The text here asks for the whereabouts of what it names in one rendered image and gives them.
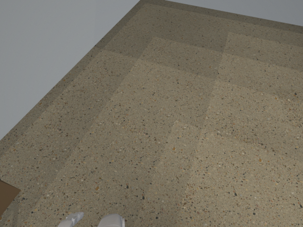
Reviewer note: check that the robot left hand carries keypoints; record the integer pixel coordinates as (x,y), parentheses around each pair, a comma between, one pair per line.
(71,219)

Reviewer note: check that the cupboard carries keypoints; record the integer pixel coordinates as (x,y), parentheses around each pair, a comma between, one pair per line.
(7,195)

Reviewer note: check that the robot left thigh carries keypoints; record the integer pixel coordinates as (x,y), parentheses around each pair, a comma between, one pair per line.
(112,220)

